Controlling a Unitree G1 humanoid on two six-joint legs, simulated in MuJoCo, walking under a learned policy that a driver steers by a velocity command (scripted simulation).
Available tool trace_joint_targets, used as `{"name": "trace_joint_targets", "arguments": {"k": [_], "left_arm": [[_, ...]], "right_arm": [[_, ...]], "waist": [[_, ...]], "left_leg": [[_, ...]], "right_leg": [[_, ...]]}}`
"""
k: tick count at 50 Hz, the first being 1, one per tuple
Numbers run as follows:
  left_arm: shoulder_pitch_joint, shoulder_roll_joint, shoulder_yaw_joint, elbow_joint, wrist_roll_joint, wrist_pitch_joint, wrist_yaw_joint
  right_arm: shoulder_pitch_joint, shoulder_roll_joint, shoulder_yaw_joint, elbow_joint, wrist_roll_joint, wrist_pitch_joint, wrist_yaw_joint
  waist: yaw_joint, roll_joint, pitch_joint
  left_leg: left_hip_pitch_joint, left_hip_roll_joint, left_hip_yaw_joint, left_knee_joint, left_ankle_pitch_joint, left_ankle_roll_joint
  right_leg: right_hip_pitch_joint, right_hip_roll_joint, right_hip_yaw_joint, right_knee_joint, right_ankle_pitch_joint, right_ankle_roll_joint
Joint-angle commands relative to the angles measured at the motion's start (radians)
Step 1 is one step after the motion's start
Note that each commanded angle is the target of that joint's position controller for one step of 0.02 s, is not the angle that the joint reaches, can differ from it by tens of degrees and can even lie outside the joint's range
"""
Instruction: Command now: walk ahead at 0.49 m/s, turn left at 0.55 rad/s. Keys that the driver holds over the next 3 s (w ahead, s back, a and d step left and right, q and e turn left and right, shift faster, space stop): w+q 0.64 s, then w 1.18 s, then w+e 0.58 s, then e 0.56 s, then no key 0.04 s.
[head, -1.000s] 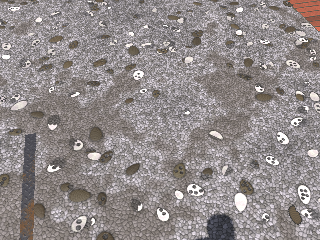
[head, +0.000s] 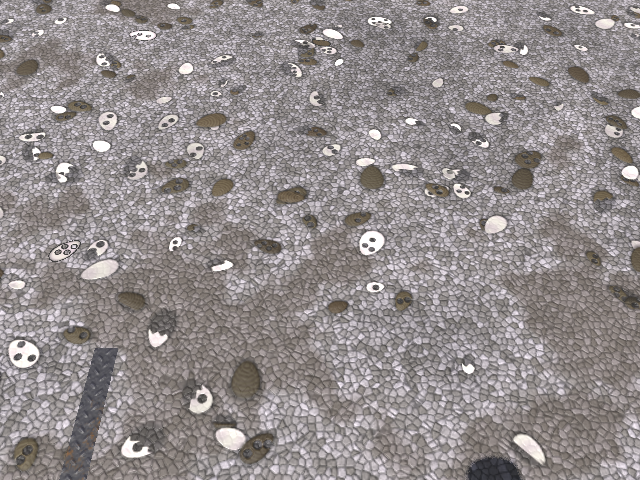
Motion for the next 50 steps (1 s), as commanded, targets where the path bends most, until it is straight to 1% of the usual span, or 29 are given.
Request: {"name": "trace_joint_targets", "arguments": {"k": [1,3,7,9,11,12,13,14,15,16,17,18,20,23,29,34,36,37,38,39,40,41,42,43,44,45,46,48,50], "left_arm": [[0.002,0.049,0.014,-0.067,0.009,0.011,0.017],[-0.083,0.034,0.007,-0.096,-0.005,0.009,0.015],[-0.167,0.079,0.017,-0.138,-0.027,-0.006,-0.005],[-0.157,0.107,0.029,-0.147,-0.030,-0.020,-0.018],[-0.023,0.136,0.049,-0.115,-0.027,-0.032,-0.017],[0.123,0.184,0.065,-0.098,-0.012,-0.036,-0.009],[0.267,0.272,0.091,-0.075,0.005,-0.022,-0.002],[0.283,0.216,0.085,-0.065,-0.014,-0.011,-0.007],[0.235,0.135,0.065,-0.085,-0.018,-0.006,-0.005],[0.188,0.114,0.057,-0.094,-0.018,0.003,-0.005],[0.146,0.098,0.050,-0.090,-0.017,0.008,-0.009],[0.120,0.082,0.043,-0.086,-0.012,0.008,-0.012],[0.110,0.081,0.046,-0.071,-0.015,0.003,-0.022],[0.127,0.114,0.060,-0.043,-0.015,-0.004,-0.026],[0.163,0.159,0.070,-0.001,-0.020,0.016,-0.014],[0.226,0.191,0.076,0.041,-0.044,0.040,-0.015],[0.222,0.217,0.081,0.049,-0.050,0.050,-0.014],[0.214,0.232,0.083,0.052,-0.052,0.055,-0.012],[0.207,0.223,0.077,0.054,-0.052,0.060,-0.008],[0.209,0.188,0.059,0.032,-0.033,0.054,-0.004],[0.326,0.044,0.012,-0.010,-0.009,0.029,-0.020],[0.254,0.139,0.031,0.006,-0.047,-0.001,-0.032],[0.151,0.172,0.043,-0.031,-0.078,-0.008,-0.035],[0.115,0.156,0.037,-0.039,-0.065,-0.009,-0.027],[0.102,0.151,0.041,-0.032,-0.041,-0.004,-0.020],[0.133,0.150,0.046,-0.025,-0.034,0.009,-0.021],[0.161,0.135,0.045,-0.019,-0.034,0.023,-0.023],[0.172,0.105,0.042,-0.016,-0.028,0.044,-0.021],[0.109,0.092,0.039,-0.038,-0.020,0.053,-0.016]], "right_arm": [[-0.037,-0.159,-0.038,-0.090,0.009,-0.017,-0.026],[0.014,-0.166,-0.042,-0.085,0.020,-0.008,-0.032],[0.062,-0.163,-0.044,-0.084,0.027,0.006,-0.037],[0.056,-0.166,-0.046,-0.093,0.020,0.014,-0.042],[0.026,-0.141,-0.037,-0.112,0.014,0.021,-0.043],[0.005,-0.088,-0.017,-0.132,0.005,0.015,-0.038],[0.115,-0.032,0.001,-0.156,0.025,0.000,-0.032],[0.133,-0.101,-0.006,-0.163,0.038,-0.005,-0.032],[0.062,-0.184,-0.027,-0.160,0.040,0.001,-0.032],[0.002,-0.181,-0.031,-0.173,0.027,0.011,-0.034],[-0.031,-0.163,-0.032,-0.187,0.015,0.014,-0.031],[-0.034,-0.146,-0.036,-0.192,0.015,0.020,-0.028],[-0.016,-0.103,-0.031,-0.198,0.023,0.033,-0.021],[-0.057,-0.088,-0.030,-0.232,0.016,0.042,-0.021],[-0.225,-0.066,-0.021,-0.283,0.015,0.029,0.008],[-0.341,-0.063,-0.018,-0.347,0.022,0.026,0.036],[-0.307,-0.086,-0.030,-0.352,0.016,0.026,0.037],[-0.225,-0.117,-0.047,-0.335,0.012,0.026,0.034],[-0.058,-0.163,-0.075,-0.285,0.012,0.026,0.025],[0.115,-0.241,-0.104,-0.244,0.007,0.033,0.005],[0.112,-0.352,-0.113,-0.239,0.004,0.027,-0.002],[0.167,-0.266,-0.091,-0.244,0.003,0.020,-0.001],[0.116,-0.224,-0.076,-0.227,-0.001,0.011,0.004],[0.040,-0.195,-0.066,-0.230,0.008,0.008,0.005],[-0.028,-0.160,-0.054,-0.236,0.005,0.005,0.007],[-0.064,-0.129,-0.044,-0.242,-0.004,0.001,0.009],[-0.076,-0.126,-0.044,-0.239,-0.006,-0.005,0.010],[-0.068,-0.140,-0.048,-0.216,-0.002,-0.022,0.008],[-0.044,-0.155,-0.051,-0.190,-0.004,-0.027,-0.001]], "waist": [[0.024,0.066,0.010],[-0.020,0.093,-0.003],[-0.053,0.111,-0.026],[-0.033,0.132,-0.031],[0.042,0.153,-0.079],[0.111,0.096,-0.192],[0.102,-0.178,-0.345],[0.100,-0.279,-0.338],[0.117,-0.143,-0.196],[0.106,-0.049,-0.106],[0.085,-0.017,-0.038],[0.058,-0.036,-0.009],[0.039,-0.071,0.003],[0.035,-0.052,0.008],[0.090,-0.039,0.030],[0.112,-0.037,0.077],[0.068,-0.064,0.041],[0.011,-0.076,-0.014],[-0.078,-0.056,-0.103],[-0.149,0.023,-0.211],[-0.026,0.288,-0.331],[-0.105,0.184,-0.435],[-0.101,0.153,-0.270],[-0.058,0.091,-0.174],[-0.020,0.065,-0.117],[0.020,0.079,-0.098],[0.042,0.092,-0.096],[0.059,0.080,-0.070],[0.048,0.069,-0.027]], "left_leg": [[-0.194,0.203,-0.186,-0.151,0.121,0.141],[-0.135,0.199,-0.207,-0.122,0.062,0.115],[0.020,0.254,-0.333,-0.037,-0.034,0.103],[0.073,0.278,-0.398,0.026,-0.022,0.093],[0.058,0.236,-0.397,0.142,0.038,0.057],[-0.047,0.184,-0.322,0.368,0.015,0.019],[-0.382,0.041,-0.149,0.681,-0.234,-0.060],[-0.569,0.096,-0.127,0.874,-0.442,-0.075],[-0.624,0.146,-0.139,0.958,-0.360,-0.083],[-0.609,0.181,-0.102,0.974,-0.274,-0.093],[-0.586,0.205,-0.094,0.931,-0.213,-0.099],[-0.546,0.232,-0.086,0.897,-0.178,-0.100],[-0.497,0.250,-0.046,0.873,-0.142,-0.109],[-0.536,0.265,-0.048,0.795,-0.062,-0.126],[-0.511,0.260,0.017,0.469,0.177,-0.116],[-0.474,0.233,0.082,0.321,0.059,-0.067],[-0.353,0.177,0.127,0.282,-0.048,-0.025],[-0.224,0.138,0.149,0.247,-0.061,0.001],[0.020,0.094,0.166,0.174,0.021,0.033],[0.351,0.216,-0.016,0.196,0.082,0.080],[0.654,0.504,-0.576,0.109,-0.030,0.253],[0.655,0.552,-0.726,-0.007,-0.083,0.273],[0.542,0.509,-0.539,-0.014,0.009,0.220],[0.383,0.460,-0.397,-0.019,0.099,0.177],[0.248,0.418,-0.308,-0.040,0.174,0.151],[0.161,0.385,-0.250,-0.075,0.213,0.139],[0.111,0.378,-0.231,-0.109,0.216,0.143],[0.056,0.371,-0.175,-0.157,0.261,0.156],[0.042,0.361,-0.128,-0.185,0.286,0.151]], "right_leg": [[0.137,0.044,-0.071,-0.231,0.184,0.035],[0.154,0.081,-0.066,-0.403,0.250,0.040],[0.168,0.112,-0.028,-0.559,0.214,0.036],[0.217,0.124,-0.020,-0.607,0.128,0.011],[0.415,0.118,-0.039,-0.678,0.095,-0.040],[0.661,-0.014,0.067,-0.656,0.078,-0.107],[1.045,-0.245,0.439,-0.684,-0.057,-0.274],[1.071,-0.340,0.690,-0.759,-0.265,-0.310],[0.950,-0.300,0.576,-0.778,-0.310,-0.264],[0.827,-0.253,0.425,-0.789,-0.206,-0.223],[0.716,-0.200,0.319,-0.822,-0.095,-0.206],[0.643,-0.160,0.229,-0.849,-0.023,-0.186],[0.567,-0.118,0.105,-0.894,0.075,-0.185],[0.574,-0.123,-0.001,-0.917,0.234,-0.207],[0.640,-0.118,-0.166,-0.909,0.286,-0.173],[0.737,-0.170,-0.206,-0.872,0.336,-0.156],[0.759,-0.177,-0.233,-0.780,0.619,-0.147],[0.757,-0.166,-0.257,-0.666,0.780,-0.135],[0.687,-0.131,-0.295,-0.477,0.840,-0.111],[0.436,-0.089,-0.304,-0.186,0.555,-0.070],[0.022,0.096,-0.233,0.179,-0.367,-0.013],[-0.053,0.099,-0.032,0.304,-0.407,-0.023],[-0.128,0.057,-0.043,0.309,-0.322,-0.031],[-0.101,0.012,-0.055,0.233,-0.226,-0.037],[-0.049,-0.016,-0.060,0.169,-0.171,-0.031],[0.019,-0.036,-0.049,0.133,-0.130,-0.030],[0.060,-0.040,-0.049,0.111,-0.104,-0.024],[0.068,-0.039,-0.059,0.056,-0.062,-0.004],[0.015,-0.039,-0.062,-0.029,0.025,0.015]]}}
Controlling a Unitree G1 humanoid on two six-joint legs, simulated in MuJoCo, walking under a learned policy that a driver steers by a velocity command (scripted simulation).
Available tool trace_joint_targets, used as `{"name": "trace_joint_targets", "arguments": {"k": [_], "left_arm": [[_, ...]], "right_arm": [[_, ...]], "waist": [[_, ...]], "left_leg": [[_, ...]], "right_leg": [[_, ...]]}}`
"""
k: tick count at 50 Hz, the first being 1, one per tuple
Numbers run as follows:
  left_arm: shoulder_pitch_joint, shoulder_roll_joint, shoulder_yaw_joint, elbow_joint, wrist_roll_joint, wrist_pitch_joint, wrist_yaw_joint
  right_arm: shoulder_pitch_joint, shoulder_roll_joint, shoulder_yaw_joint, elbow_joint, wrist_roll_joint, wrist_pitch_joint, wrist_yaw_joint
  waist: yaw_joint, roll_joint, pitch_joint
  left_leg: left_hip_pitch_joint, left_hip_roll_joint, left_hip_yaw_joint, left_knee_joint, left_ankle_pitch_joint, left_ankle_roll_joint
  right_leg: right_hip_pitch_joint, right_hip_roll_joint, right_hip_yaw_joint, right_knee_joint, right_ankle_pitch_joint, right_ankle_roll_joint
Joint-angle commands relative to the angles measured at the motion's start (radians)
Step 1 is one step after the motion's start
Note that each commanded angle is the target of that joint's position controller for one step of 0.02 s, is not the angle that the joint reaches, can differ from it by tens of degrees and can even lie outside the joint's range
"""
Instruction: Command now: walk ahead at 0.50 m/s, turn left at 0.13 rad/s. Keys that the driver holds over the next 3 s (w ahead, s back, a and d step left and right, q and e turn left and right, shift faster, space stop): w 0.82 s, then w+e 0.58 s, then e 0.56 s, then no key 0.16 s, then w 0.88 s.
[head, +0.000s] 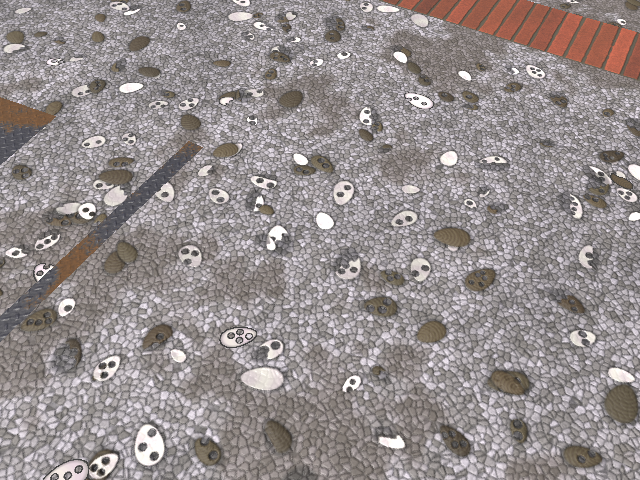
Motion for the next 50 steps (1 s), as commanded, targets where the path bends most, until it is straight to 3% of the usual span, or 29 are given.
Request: {"name": "trace_joint_targets", "arguments": {"k": [1,6,9,11,13,14,15,16,17,18,19,20,21,22,24,26,29,32,37,40,42,43,44,45,46,47,48,49,50], "left_arm": [[0.013,0.049,0.015,-0.055,0.011,0.007,0.006],[-0.149,0.015,0.000,-0.095,0.001,-0.009,-0.016],[-0.230,0.022,-0.002,-0.129,-0.006,-0.016,-0.034],[-0.253,0.032,0.000,-0.149,-0.007,-0.022,-0.047],[-0.225,0.047,0.005,-0.151,-0.005,-0.026,-0.054],[-0.179,0.064,0.012,-0.141,-0.003,-0.028,-0.053],[-0.072,0.089,0.028,-0.112,0.000,-0.028,-0.048],[0.089,0.139,0.049,-0.072,0.005,-0.027,-0.038],[0.224,0.240,0.071,-0.058,0.026,-0.026,-0.030],[0.278,0.201,0.064,-0.033,0.009,-0.019,-0.035],[0.226,0.139,0.043,-0.042,-0.003,-0.016,-0.033],[0.151,0.113,0.033,-0.055,-0.002,-0.010,-0.029],[0.085,0.092,0.025,-0.060,0.005,-0.009,-0.031],[0.045,0.068,0.017,-0.066,0.014,-0.014,-0.033],[0.024,0.063,0.017,-0.060,0.015,-0.024,-0.037],[0.036,0.083,0.023,-0.042,0.012,-0.033,-0.034],[0.076,0.104,0.030,-0.016,0.008,-0.026,-0.020],[0.111,0.117,0.032,0.004,0.000,-0.016,-0.011],[0.187,0.137,0.039,0.053,-0.011,0.004,-0.006],[0.178,0.152,0.047,0.068,-0.017,0.018,0.001],[0.148,0.158,0.048,0.068,-0.020,0.027,0.004],[0.149,0.126,0.035,0.066,-0.014,0.029,0.005],[0.157,0.059,0.007,0.036,0.015,0.026,0.004],[0.277,-0.032,-0.017,0.030,-0.005,0.006,-0.001],[0.208,0.089,0.011,0.046,-0.029,-0.006,-0.003],[0.128,0.125,0.025,0.019,-0.042,-0.012,-0.005],[0.094,0.111,0.025,0.016,-0.036,-0.008,0.000],[0.083,0.102,0.031,0.016,-0.024,0.001,0.003],[0.109,0.087,0.034,0.022,-0.024,0.014,0.002]], "right_arm": [[-0.031,-0.136,-0.033,-0.048,0.000,-0.028,-0.015],[0.041,-0.160,-0.033,-0.002,0.008,-0.015,-0.031],[0.091,-0.176,-0.036,0.032,0.014,-0.007,-0.033],[0.104,-0.183,-0.039,0.050,0.017,0.001,-0.036],[0.095,-0.193,-0.043,0.060,0.018,0.010,-0.041],[0.080,-0.203,-0.045,0.060,0.017,0.013,-0.043],[0.060,-0.204,-0.043,0.059,0.015,0.019,-0.044],[0.058,-0.176,-0.030,0.051,0.006,0.020,-0.046],[0.166,-0.082,0.001,0.026,-0.006,0.005,-0.041],[0.195,-0.057,0.013,0.045,0.006,-0.014,-0.033],[0.106,-0.161,-0.013,0.031,0.030,-0.026,-0.027],[0.009,-0.169,-0.013,0.000,0.040,-0.032,-0.025],[-0.037,-0.156,-0.012,-0.009,0.025,-0.029,-0.028],[-0.032,-0.149,-0.018,-0.006,0.011,-0.020,-0.033],[0.023,-0.112,-0.015,0.016,0.009,0.003,-0.037],[0.012,-0.097,-0.013,0.014,0.005,0.014,-0.042],[-0.091,-0.085,-0.010,-0.013,-0.002,0.011,-0.044],[-0.188,-0.064,-0.002,-0.030,0.001,0.000,-0.034],[-0.323,-0.064,0.002,-0.074,0.014,-0.013,-0.009],[-0.324,-0.089,-0.003,-0.087,0.015,-0.023,0.005],[-0.208,-0.124,-0.023,-0.057,0.009,-0.028,0.003],[-0.051,-0.176,-0.049,-0.011,0.004,-0.030,-0.007],[0.134,-0.260,-0.071,0.014,-0.010,-0.028,-0.020],[0.152,-0.300,-0.076,0.028,-0.013,-0.022,-0.015],[0.136,-0.197,-0.051,0.017,-0.004,-0.024,-0.015],[0.071,-0.162,-0.039,0.012,0.000,-0.026,-0.018],[-0.001,-0.138,-0.029,0.006,-0.003,-0.028,-0.017],[-0.051,-0.108,-0.022,0.006,-0.005,-0.031,-0.015],[-0.076,-0.096,-0.019,0.010,-0.013,-0.038,-0.016]], "waist": [[0.031,0.087,-0.019],[-0.037,0.098,0.025],[-0.069,0.101,0.052],[-0.065,0.109,0.058],[-0.040,0.125,0.039],[-0.011,0.137,0.008],[0.051,0.133,-0.059],[0.119,0.105,-0.177],[0.110,-0.091,-0.358],[0.117,-0.254,-0.464],[0.131,-0.147,-0.324],[0.114,-0.072,-0.195],[0.080,-0.003,-0.098],[0.043,-0.013,-0.065],[0.004,-0.041,-0.054],[-0.006,-0.032,-0.035],[0.019,-0.011,-0.008],[0.055,-0.014,0.011],[0.104,-0.020,0.047],[0.080,-0.037,0.042],[0.004,-0.040,-0.023],[-0.065,-0.013,-0.130],[-0.123,0.135,-0.298],[-0.055,0.386,-0.389],[-0.100,0.241,-0.312],[-0.087,0.192,-0.188],[-0.052,0.124,-0.127],[-0.026,0.127,-0.073],[0.003,0.157,-0.060]], "left_leg": [[0.035,0.271,-0.192,-0.191,0.334,0.185],[0.081,0.245,-0.127,-0.199,0.226,0.133],[0.163,0.286,-0.149,-0.168,0.192,0.131],[0.232,0.319,-0.166,-0.129,0.229,0.119],[0.273,0.333,-0.171,-0.080,0.321,0.098],[0.279,0.323,-0.161,-0.025,0.458,0.084],[0.264,0.285,-0.127,0.101,0.622,0.064],[0.157,0.230,-0.084,0.310,0.602,0.032],[-0.212,0.110,-0.036,0.709,0.228,-0.035],[-0.436,0.004,-0.117,0.929,-0.385,-0.062],[-0.548,0.071,-0.168,1.014,-0.360,-0.049],[-0.569,0.125,-0.128,0.992,-0.273,-0.040],[-0.537,0.165,-0.103,0.918,-0.199,-0.043],[-0.476,0.199,-0.108,0.851,-0.147,-0.046],[-0.389,0.213,-0.097,0.800,-0.103,-0.060],[-0.407,0.220,-0.089,0.739,-0.054,-0.079],[-0.475,0.228,-0.084,0.574,0.097,-0.099],[-0.452,0.205,-0.061,0.386,0.231,-0.099],[-0.441,0.169,-0.040,0.221,0.229,-0.085],[-0.404,0.154,-0.039,0.165,0.127,-0.047],[-0.204,0.108,0.001,0.115,0.093,-0.013],[0.036,0.115,-0.007,0.117,0.112,0.017],[0.348,0.333,-0.247,0.141,0.139,0.084],[0.600,0.505,-0.671,0.017,-0.077,0.214],[0.530,0.479,-0.658,-0.034,-0.196,0.174],[0.408,0.453,-0.507,-0.053,-0.166,0.131],[0.282,0.414,-0.404,-0.083,-0.086,0.109],[0.191,0.377,-0.318,-0.121,-0.026,0.097],[0.129,0.356,-0.252,-0.153,0.019,0.087]], "right_leg": [[-0.066,-0.025,0.019,-0.101,0.145,0.023],[-0.042,0.023,-0.015,-0.416,0.376,0.009],[-0.059,0.045,-0.018,-0.504,0.353,-0.009],[-0.073,0.055,-0.013,-0.546,0.285,-0.034],[-0.013,0.074,-0.025,-0.577,0.210,-0.063],[0.070,0.101,-0.049,-0.588,0.175,-0.080],[0.226,0.138,-0.084,-0.614,0.186,-0.105],[0.486,0.097,-0.046,-0.585,0.242,-0.146],[0.914,-0.167,0.326,-0.566,0.219,-0.287],[1.057,-0.276,0.703,-0.746,0.043,-0.372],[0.963,-0.244,0.630,-0.785,-0.092,-0.315],[0.810,-0.208,0.487,-0.802,-0.081,-0.276],[0.646,-0.164,0.381,-0.838,0.002,-0.259],[0.545,-0.129,0.315,-0.868,0.071,-0.245],[0.447,-0.092,0.236,-0.923,0.148,-0.251],[0.420,-0.087,0.175,-0.954,0.226,-0.264],[0.458,-0.075,0.113,-0.976,0.276,-0.254],[0.484,-0.050,0.054,-0.978,0.273,-0.222],[0.590,-0.093,0.057,-0.936,0.239,-0.214],[0.663,-0.133,0.077,-0.875,0.303,-0.192],[0.652,-0.103,0.057,-0.733,0.522,-0.162],[0.575,-0.043,0.021,-0.542,0.564,-0.133],[0.356,0.036,-0.031,-0.201,0.254,-0.089],[-0.011,0.192,0.011,0.081,-0.333,-0.046],[-0.110,0.139,0.120,0.186,-0.323,-0.053],[-0.148,0.097,0.106,0.187,-0.223,-0.063],[-0.106,0.052,0.087,0.148,-0.133,-0.055],[-0.076,0.026,0.087,0.098,-0.072,-0.048],[-0.018,0.005,0.092,0.077,-0.028,-0.041]]}}
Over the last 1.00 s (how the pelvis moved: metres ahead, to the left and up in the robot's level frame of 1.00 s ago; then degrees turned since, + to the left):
0.48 0.12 0.00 29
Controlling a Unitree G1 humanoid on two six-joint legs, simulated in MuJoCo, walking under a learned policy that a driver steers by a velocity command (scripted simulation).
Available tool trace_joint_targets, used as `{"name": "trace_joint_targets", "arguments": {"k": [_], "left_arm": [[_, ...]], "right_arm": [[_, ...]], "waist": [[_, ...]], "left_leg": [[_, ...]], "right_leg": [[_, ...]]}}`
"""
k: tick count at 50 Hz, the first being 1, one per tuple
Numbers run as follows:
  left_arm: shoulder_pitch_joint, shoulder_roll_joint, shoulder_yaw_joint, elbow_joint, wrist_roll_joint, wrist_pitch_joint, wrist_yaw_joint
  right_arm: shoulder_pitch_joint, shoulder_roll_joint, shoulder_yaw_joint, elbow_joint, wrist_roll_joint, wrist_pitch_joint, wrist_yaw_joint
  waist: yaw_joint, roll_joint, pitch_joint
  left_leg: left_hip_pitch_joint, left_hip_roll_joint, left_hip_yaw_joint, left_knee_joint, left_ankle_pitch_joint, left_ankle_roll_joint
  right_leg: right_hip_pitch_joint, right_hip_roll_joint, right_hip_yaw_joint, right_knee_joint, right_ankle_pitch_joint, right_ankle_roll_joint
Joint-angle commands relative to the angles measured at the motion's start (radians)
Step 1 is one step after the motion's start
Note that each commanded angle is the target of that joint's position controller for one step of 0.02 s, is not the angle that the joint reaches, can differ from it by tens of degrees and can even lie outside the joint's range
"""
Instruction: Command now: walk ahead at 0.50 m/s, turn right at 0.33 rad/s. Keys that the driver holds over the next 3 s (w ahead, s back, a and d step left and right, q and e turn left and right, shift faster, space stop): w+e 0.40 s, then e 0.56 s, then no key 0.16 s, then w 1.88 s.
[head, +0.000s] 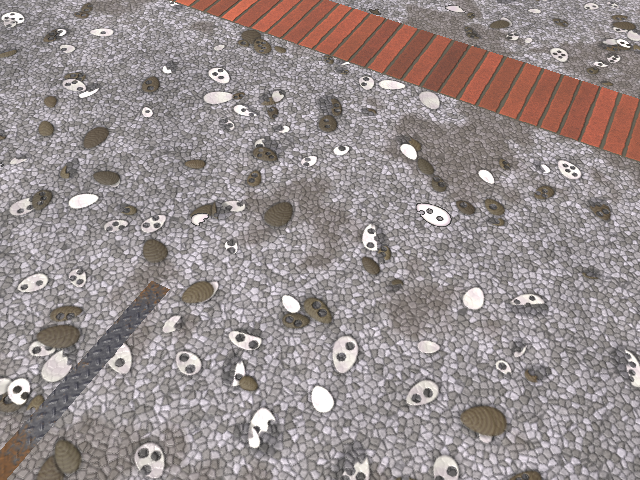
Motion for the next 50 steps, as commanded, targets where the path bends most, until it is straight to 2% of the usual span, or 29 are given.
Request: {"name": "trace_joint_targets", "arguments": {"k": [1,3,5,10,13,16,17,19,20,21,22,23,24,25,26,27,28,30,32,36,41,43,44,45,46,47,48,49,50], "left_arm": [[0.008,0.075,0.030,-0.066,-0.003,0.005,0.002],[0.001,0.050,0.030,-0.071,-0.002,0.023,0.004],[-0.037,0.043,0.032,-0.088,0.003,0.031,0.006],[-0.165,0.016,0.023,-0.134,0.012,0.022,-0.017],[-0.266,-0.002,0.013,-0.183,0.013,0.021,-0.036],[-0.318,0.002,0.012,-0.228,0.011,0.022,-0.055],[-0.311,0.011,0.017,-0.238,0.010,0.023,-0.060],[-0.242,0.047,0.036,-0.241,0.009,0.030,-0.063],[-0.141,0.082,0.056,-0.221,0.006,0.033,-0.060],[0.021,0.140,0.089,-0.181,0.010,0.034,-0.047],[0.112,0.237,0.114,-0.162,0.018,0.042,-0.021],[0.022,0.304,0.113,-0.212,0.036,0.032,-0.019],[0.036,0.224,0.090,-0.228,0.036,0.023,-0.030],[-0.009,0.176,0.077,-0.229,0.032,0.013,-0.032],[-0.059,0.147,0.070,-0.227,0.016,0.008,-0.032],[-0.105,0.116,0.062,-0.237,0.011,0.010,-0.025],[-0.132,0.109,0.057,-0.252,0.022,0.014,-0.020],[-0.136,0.134,0.064,-0.257,0.033,0.015,-0.013],[-0.122,0.158,0.071,-0.252,0.031,0.021,0.000],[-0.112,0.161,0.071,-0.252,0.013,0.058,0.028],[-0.101,0.158,0.069,-0.258,0.019,0.087,0.041],[-0.113,0.152,0.066,-0.268,0.018,0.092,0.041],[-0.129,0.150,0.065,-0.276,0.015,0.093,0.042],[-0.157,0.144,0.061,-0.286,0.011,0.093,0.043],[-0.161,0.124,0.055,-0.297,0.014,0.092,0.043],[-0.108,0.065,0.038,-0.305,0.032,0.089,0.042],[-0.037,0.078,0.041,-0.325,0.020,0.088,0.042],[0.009,0.168,0.062,-0.291,0.032,0.085,0.039],[-0.033,0.201,0.075,-0.271,0.021,0.093,0.038]], "right_arm": [[0.043,-0.091,-0.027,-0.017,-0.010,-0.022,-0.004],[0.041,-0.106,-0.034,0.002,-0.012,-0.031,-0.008],[0.055,-0.119,-0.040,0.022,-0.016,-0.031,-0.017],[0.074,-0.145,-0.045,0.050,-0.011,-0.016,-0.036],[0.128,-0.167,-0.052,0.077,-0.001,0.001,-0.042],[0.150,-0.182,-0.059,0.094,0.012,0.025,-0.043],[0.137,-0.194,-0.062,0.093,0.016,0.031,-0.044],[0.112,-0.226,-0.071,0.084,0.023,0.044,-0.051],[0.096,-0.238,-0.074,0.080,0.026,0.052,-0.054],[0.068,-0.234,-0.070,0.070,0.032,0.055,-0.056],[0.090,-0.167,-0.048,0.042,0.000,0.042,-0.054],[0.170,-0.070,-0.015,-0.007,-0.014,0.011,-0.041],[0.087,-0.166,-0.032,-0.007,0.016,-0.020,-0.026],[0.024,-0.169,-0.032,-0.035,0.040,-0.027,-0.024],[0.016,-0.157,-0.032,-0.025,0.024,-0.024,-0.034],[0.012,-0.171,-0.041,-0.020,0.002,-0.013,-0.044],[0.023,-0.176,-0.046,-0.021,-0.002,0.004,-0.045],[0.046,-0.144,-0.041,-0.028,-0.009,0.029,-0.050],[0.031,-0.124,-0.034,-0.038,-0.014,0.041,-0.057],[-0.062,-0.118,-0.026,-0.065,-0.008,0.053,-0.054],[-0.161,-0.132,-0.027,-0.101,0.001,0.053,-0.040],[-0.152,-0.145,-0.034,-0.105,0.002,0.043,-0.035],[-0.134,-0.152,-0.038,-0.103,0.003,0.036,-0.033],[-0.100,-0.153,-0.042,-0.096,0.003,0.029,-0.031],[-0.064,-0.175,-0.050,-0.091,-0.004,0.022,-0.033],[-0.038,-0.238,-0.062,-0.100,-0.020,0.026,-0.042],[-0.006,-0.262,-0.069,-0.076,-0.047,0.043,-0.041],[-0.010,-0.203,-0.057,-0.093,-0.024,0.046,-0.040],[-0.030,-0.151,-0.043,-0.107,-0.018,0.050,-0.042]], "waist": [[-0.016,0.153,-0.057],[-0.002,0.126,-0.027],[-0.006,0.104,-0.004],[-0.045,0.089,0.036],[-0.087,0.072,0.073],[-0.091,0.079,0.085],[-0.074,0.091,0.073],[-0.018,0.134,0.004],[0.043,0.142,-0.052],[0.133,0.110,-0.125],[0.137,-0.066,-0.206],[0.014,-0.248,-0.340],[0.093,-0.082,-0.410],[0.073,-0.041,-0.286],[0.029,0.057,-0.169],[0.002,0.059,-0.132],[-0.025,0.045,-0.112],[-0.048,0.026,-0.117],[-0.048,0.005,-0.133],[-0.017,-0.044,-0.164],[0.017,-0.084,-0.134],[0.010,-0.104,-0.126],[-0.004,-0.118,-0.123],[-0.034,-0.122,-0.120],[-0.047,-0.097,-0.133],[-0.017,0.082,-0.197],[0.031,0.354,-0.204],[0.017,0.281,-0.213],[-0.002,0.192,-0.178]], "left_leg": [[0.227,0.265,-0.265,-0.307,0.064,0.133],[0.197,0.260,-0.176,-0.335,0.163,0.137],[0.212,0.259,-0.110,-0.345,0.231,0.140],[0.263,0.239,0.030,-0.360,0.266,0.113],[0.352,0.273,0.068,-0.344,0.295,0.111],[0.451,0.303,0.099,-0.282,0.404,0.099],[0.464,0.305,0.116,-0.241,0.525,0.089],[0.479,0.301,0.141,-0.096,0.858,0.067],[0.458,0.288,0.151,0.051,0.956,0.055],[0.358,0.239,0.169,0.283,0.897,0.016],[0.077,0.163,0.159,0.616,0.358,-0.042],[-0.292,-0.076,-0.003,0.974,-0.456,-0.106],[-0.341,-0.018,-0.192,1.015,-0.440,-0.088],[-0.371,0.024,-0.180,0.969,-0.371,-0.069],[-0.361,0.066,-0.165,0.872,-0.307,-0.070],[-0.320,0.096,-0.160,0.793,-0.260,-0.073],[-0.256,0.102,-0.161,0.763,-0.236,-0.077],[-0.213,0.085,-0.147,0.681,-0.198,-0.101],[-0.217,0.061,-0.140,0.577,-0.141,-0.124],[-0.205,0.024,-0.152,0.383,0.011,-0.145],[-0.194,-0.015,-0.188,0.216,-0.008,-0.137],[-0.158,-0.029,-0.197,0.141,-0.050,-0.121],[-0.118,-0.032,-0.196,0.077,-0.041,-0.107],[-0.042,-0.028,-0.184,-0.034,0.045,-0.088],[0.088,0.036,-0.211,-0.113,0.209,-0.057],[0.265,0.248,-0.383,-0.098,0.500,0.028],[0.368,0.428,-0.653,-0.108,0.703,0.228],[0.359,0.452,-0.685,-0.108,0.625,0.275],[0.315,0.382,-0.546,-0.088,0.564,0.236]], "right_leg": [[-0.212,-0.102,0.059,0.024,0.122,0.010],[-0.233,-0.103,0.062,0.004,0.171,0.021],[-0.289,-0.100,0.075,-0.054,0.244,0.033],[-0.295,-0.085,0.008,-0.321,0.442,0.030],[-0.327,-0.081,-0.042,-0.424,0.436,0.011],[-0.340,-0.063,-0.090,-0.482,0.342,-0.019],[-0.300,-0.043,-0.114,-0.495,0.298,-0.036],[-0.157,0.027,-0.175,-0.489,0.197,-0.076],[-0.025,0.067,-0.193,-0.504,0.169,-0.104],[0.211,0.105,-0.179,-0.602,0.265,-0.140],[0.503,-0.065,0.085,-0.613,0.475,-0.201],[0.759,-0.326,0.679,-0.741,0.575,-0.430],[0.753,-0.329,0.647,-0.780,0.677,-0.412],[0.644,-0.289,0.468,-0.758,0.766,-0.366],[0.489,-0.223,0.340,-0.762,0.789,-0.308],[0.384,-0.190,0.278,-0.780,0.773,-0.275],[0.290,-0.165,0.249,-0.805,0.798,-0.266],[0.212,-0.142,0.212,-0.816,0.903,-0.266],[0.194,-0.116,0.179,-0.803,0.948,-0.255],[0.200,-0.078,0.189,-0.763,0.801,-0.193],[0.240,-0.089,0.318,-0.713,0.598,-0.171],[0.263,-0.090,0.380,-0.676,0.577,-0.163],[0.268,-0.081,0.406,-0.656,0.560,-0.151],[0.257,-0.053,0.410,-0.624,0.529,-0.126],[0.200,-0.011,0.391,-0.566,0.437,-0.088],[0.084,0.084,0.268,-0.361,0.110,-0.033],[-0.140,0.209,0.140,-0.184,-0.366,0.028],[-0.184,0.134,0.139,0.012,-0.337,0.073],[-0.192,0.113,0.125,0.093,-0.260,0.092]]}}
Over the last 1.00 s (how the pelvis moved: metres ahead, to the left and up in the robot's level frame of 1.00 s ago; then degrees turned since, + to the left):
0.54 0.00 -0.01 -3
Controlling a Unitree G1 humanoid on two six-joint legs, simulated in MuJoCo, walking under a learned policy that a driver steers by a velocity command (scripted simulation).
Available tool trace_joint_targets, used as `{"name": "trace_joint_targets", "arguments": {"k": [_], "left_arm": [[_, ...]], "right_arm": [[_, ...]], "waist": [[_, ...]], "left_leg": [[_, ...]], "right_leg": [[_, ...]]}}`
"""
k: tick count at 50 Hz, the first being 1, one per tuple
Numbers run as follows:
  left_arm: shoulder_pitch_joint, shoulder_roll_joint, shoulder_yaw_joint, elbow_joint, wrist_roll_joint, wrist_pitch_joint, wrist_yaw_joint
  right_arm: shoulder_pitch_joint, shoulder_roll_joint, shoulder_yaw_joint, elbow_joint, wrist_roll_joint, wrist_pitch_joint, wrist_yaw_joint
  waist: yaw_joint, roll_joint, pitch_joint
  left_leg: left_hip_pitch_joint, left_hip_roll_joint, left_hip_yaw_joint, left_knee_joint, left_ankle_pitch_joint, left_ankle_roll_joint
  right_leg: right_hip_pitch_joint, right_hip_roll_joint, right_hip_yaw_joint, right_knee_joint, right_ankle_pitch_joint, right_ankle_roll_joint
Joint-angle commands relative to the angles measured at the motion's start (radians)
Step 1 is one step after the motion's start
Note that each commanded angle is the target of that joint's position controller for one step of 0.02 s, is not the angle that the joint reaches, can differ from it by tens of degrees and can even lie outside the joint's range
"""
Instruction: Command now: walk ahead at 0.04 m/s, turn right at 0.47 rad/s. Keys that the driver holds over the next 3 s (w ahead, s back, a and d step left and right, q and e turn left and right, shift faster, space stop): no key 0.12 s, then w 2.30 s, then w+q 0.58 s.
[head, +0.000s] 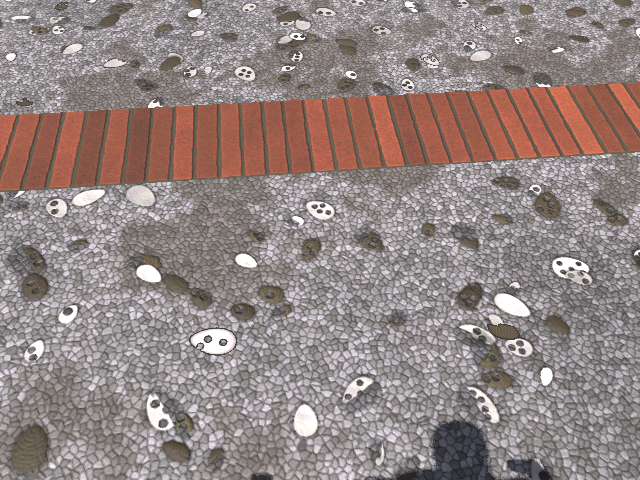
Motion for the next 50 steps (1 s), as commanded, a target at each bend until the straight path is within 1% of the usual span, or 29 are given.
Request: {"name": "trace_joint_targets", "arguments": {"k": [1,2,4,6,8,10,13,14,15,16,17,18,19,21,24,27,29,32,34,35,36,37,38,39,40,41,42,46,50], "left_arm": [[0.087,0.156,0.048,-0.027,-0.004,0.007,0.006],[0.067,0.139,0.044,-0.034,-0.002,0.017,0.008],[0.053,0.076,0.024,-0.041,-0.007,0.022,0.001],[0.034,0.042,0.009,-0.048,-0.005,0.016,-0.001],[0.020,0.018,-0.007,-0.048,0.000,0.011,-0.011],[0.015,0.038,-0.005,-0.045,-0.001,0.004,-0.023],[0.086,0.046,-0.001,0.001,0.004,-0.016,-0.034],[0.126,0.050,-0.001,0.011,0.006,-0.025,-0.031],[0.224,0.092,0.006,0.028,0.014,-0.032,-0.023],[0.258,0.219,0.041,0.042,0.024,-0.038,-0.033],[0.227,0.184,0.032,0.034,0.035,-0.064,-0.031],[0.187,0.131,0.016,0.034,0.028,-0.084,-0.026],[0.170,0.104,0.008,0.032,0.015,-0.097,-0.024],[0.171,0.082,0.000,0.041,0.005,-0.104,-0.022],[0.196,0.078,0.002,0.054,0.005,-0.103,-0.022],[0.235,0.106,0.011,0.074,0.001,-0.101,-0.023],[0.260,0.125,0.018,0.090,-0.006,-0.100,-0.025],[0.260,0.143,0.025,0.108,-0.015,-0.097,-0.025],[0.238,0.156,0.029,0.112,-0.014,-0.090,-0.023],[0.242,0.138,0.021,0.115,-0.010,-0.087,-0.021],[0.246,0.097,0.003,0.097,0.008,-0.086,-0.017],[0.353,-0.021,-0.032,0.066,0.000,-0.104,-0.020],[0.299,0.058,-0.015,0.083,-0.015,-0.124,-0.022],[0.208,0.116,0.003,0.060,-0.041,-0.133,-0.030],[0.154,0.109,-0.002,0.049,-0.036,-0.137,-0.030],[0.126,0.096,-0.001,0.049,-0.018,-0.136,-0.029],[0.144,0.083,0.002,0.056,-0.010,-0.128,-0.028],[0.136,0.040,-0.006,0.062,0.002,-0.099,-0.025],[-0.007,0.015,-0.018,0.025,0.007,-0.113,-0.032]], "right_arm": [[0.027,-0.112,-0.029,-0.073,0.006,0.006,-0.007],[0.007,-0.109,-0.025,-0.074,0.017,0.014,-0.008],[-0.009,-0.122,-0.024,-0.068,0.010,0.028,-0.010],[-0.006,-0.128,-0.026,-0.062,0.008,0.036,-0.011],[0.017,-0.132,-0.027,-0.050,0.017,0.039,-0.007],[0.045,-0.173,-0.036,-0.039,0.032,0.042,0.000],[0.065,-0.177,-0.032,-0.024,0.048,0.042,0.005],[0.059,-0.139,-0.019,-0.023,0.043,0.033,0.008],[0.018,-0.057,0.006,-0.045,0.027,0.020,0.017],[-0.052,-0.062,0.003,-0.100,0.038,-0.004,0.016],[-0.095,-0.145,-0.024,-0.109,0.052,-0.021,0.011],[-0.046,-0.159,-0.034,-0.091,0.059,-0.029,0.016],[-0.011,-0.151,-0.035,-0.063,0.050,-0.032,0.020],[-0.014,-0.125,-0.033,-0.052,0.034,-0.041,0.030],[-0.044,-0.071,-0.014,-0.054,0.036,-0.043,0.046],[-0.119,-0.052,0.000,-0.079,0.042,-0.042,0.057],[-0.149,-0.061,0.003,-0.093,0.047,-0.043,0.065],[-0.141,-0.095,-0.003,-0.104,0.051,-0.048,0.072],[-0.049,-0.130,-0.019,-0.083,0.044,-0.050,0.066],[0.086,-0.167,-0.040,-0.042,0.041,-0.048,0.055],[0.266,-0.221,-0.057,-0.006,0.036,-0.046,0.045],[0.363,-0.326,-0.079,0.019,0.019,-0.041,0.047],[0.350,-0.227,-0.051,0.018,0.034,-0.043,0.050],[0.270,-0.189,-0.035,0.012,0.035,-0.042,0.046],[0.207,-0.167,-0.028,-0.001,0.031,-0.039,0.043],[0.161,-0.140,-0.020,-0.004,0.023,-0.038,0.045],[0.132,-0.118,-0.014,-0.009,0.011,-0.043,0.045],[0.127,-0.128,-0.019,0.014,0.022,-0.064,0.041],[0.173,-0.152,-0.024,0.040,0.030,-0.056,0.027]], "waist": [[-0.004,0.130,-0.150],[-0.006,0.129,-0.123],[0.002,0.157,-0.098],[-0.010,0.197,-0.118],[-0.032,0.220,-0.150],[-0.049,0.260,-0.125],[-0.004,0.205,-0.068],[0.020,0.171,-0.070],[0.054,0.011,-0.088],[0.076,-0.227,-0.001],[0.080,-0.157,0.091],[0.038,-0.151,0.105],[0.024,-0.138,0.092],[0.024,-0.097,0.076],[0.035,-0.080,0.046],[0.064,-0.091,0.066],[0.072,-0.090,0.082],[0.045,-0.096,0.093],[-0.019,-0.099,0.034],[-0.081,-0.076,-0.060],[-0.155,-0.005,-0.210],[-0.115,0.319,-0.368],[-0.139,0.283,-0.355],[-0.122,0.223,-0.192],[-0.094,0.134,-0.115],[-0.068,0.100,-0.053],[-0.033,0.128,-0.040],[0.000,0.114,0.000],[-0.041,0.086,0.036]], "left_leg": [[0.317,0.343,-0.323,-0.120,0.478,0.227],[0.278,0.319,-0.285,-0.134,0.417,0.215],[0.204,0.251,-0.182,-0.168,0.374,0.199],[0.221,0.237,-0.139,-0.170,0.382,0.203],[0.203,0.230,-0.130,-0.206,0.088,0.200],[0.157,0.243,-0.172,-0.255,-0.184,0.204],[0.021,0.225,-0.163,-0.247,-0.386,0.155],[-0.062,0.198,-0.138,-0.189,-0.398,0.108],[-0.204,0.118,-0.040,0.061,-0.375,0.037],[-0.408,0.006,0.091,0.246,-0.368,-0.002],[-0.451,0.070,0.003,0.391,-0.341,0.001],[-0.487,0.093,-0.018,0.435,-0.260,0.009],[-0.495,0.107,-0.016,0.448,-0.201,0.011],[-0.484,0.124,-0.004,0.426,-0.076,0.001],[-0.370,0.106,0.044,0.306,0.063,-0.027],[-0.256,0.082,0.065,0.146,0.135,-0.038],[-0.212,0.072,0.070,0.092,0.136,-0.027],[-0.167,0.071,0.059,0.031,0.086,0.015],[-0.019,0.034,0.093,-0.006,0.055,0.054],[0.173,0.012,0.109,-0.017,0.057,0.082],[0.468,0.138,-0.026,0.016,0.051,0.136],[0.789,0.397,-0.534,-0.107,-0.215,0.298],[0.747,0.409,-0.706,-0.248,-0.367,0.291],[0.623,0.390,-0.564,-0.257,-0.367,0.249],[0.491,0.352,-0.447,-0.263,-0.275,0.227],[0.374,0.309,-0.357,-0.288,-0.180,0.220],[0.295,0.276,-0.294,-0.315,-0.112,0.212],[0.190,0.250,-0.166,-0.396,0.045,0.243],[0.217,0.220,-0.067,-0.409,0.147,0.218]], "right_leg": [[-0.212,-0.081,-0.026,0.349,-0.020,0.073],[-0.211,-0.091,-0.027,0.348,0.021,0.083],[-0.138,-0.092,-0.087,0.253,0.072,0.089],[-0.085,-0.106,-0.130,0.098,0.076,0.091],[0.015,-0.136,-0.160,-0.085,0.104,0.073],[0.090,-0.127,-0.203,-0.219,0.135,0.048],[0.283,-0.103,-0.249,-0.469,0.269,-0.028],[0.379,-0.144,-0.189,-0.495,0.240,-0.062],[0.492,-0.320,0.048,-0.586,0.115,-0.120],[0.425,-0.501,0.376,-0.737,-0.123,-0.248],[0.357,-0.522,0.435,-0.784,-0.137,-0.292],[0.379,-0.490,0.365,-0.777,-0.096,-0.269],[0.409,-0.449,0.289,-0.774,-0.018,-0.238],[0.433,-0.408,0.174,-0.779,0.194,-0.206],[0.384,-0.351,0.025,-0.784,0.379,-0.191],[0.318,-0.341,-0.037,-0.781,0.422,-0.187],[0.307,-0.365,-0.034,-0.775,0.420,-0.190],[0.352,-0.412,-0.018,-0.746,0.474,-0.175],[0.372,-0.397,-0.051,-0.624,0.739,-0.146],[0.340,-0.348,-0.102,-0.451,0.898,-0.120],[0.172,-0.299,-0.144,-0.173,0.774,-0.082],[-0.202,-0.119,-0.180,0.228,0.225,-0.002],[-0.311,-0.126,-0.047,0.359,0.010,-0.008],[-0.394,-0.184,-0.068,0.400,0.072,-0.024],[-0.373,-0.234,-0.101,0.368,0.156,-0.034],[-0.345,-0.262,-0.114,0.306,0.219,-0.032],[-0.283,-0.291,-0.106,0.266,0.267,-0.031],[-0.263,-0.304,-0.128,0.157,0.362,0.005],[-0.288,-0.292,-0.148,-0.108,0.574,0.021]]}}
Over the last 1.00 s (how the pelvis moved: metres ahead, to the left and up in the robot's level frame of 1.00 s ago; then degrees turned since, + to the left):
0.41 -0.08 -0.01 -35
